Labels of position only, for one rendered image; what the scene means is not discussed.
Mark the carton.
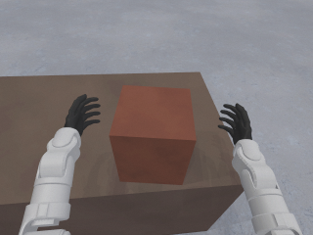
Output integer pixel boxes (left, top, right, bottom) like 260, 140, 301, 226
109, 85, 197, 185

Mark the right robot forearm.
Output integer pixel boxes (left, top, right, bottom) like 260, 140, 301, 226
232, 139, 303, 235

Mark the left robot forearm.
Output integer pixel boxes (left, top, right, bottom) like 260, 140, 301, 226
19, 127, 81, 235

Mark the left robot hand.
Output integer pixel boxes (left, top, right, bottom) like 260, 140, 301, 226
64, 94, 101, 137

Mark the pedestal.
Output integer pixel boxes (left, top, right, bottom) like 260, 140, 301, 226
0, 71, 244, 235

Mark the right robot hand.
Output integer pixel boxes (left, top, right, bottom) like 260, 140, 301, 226
218, 103, 252, 145

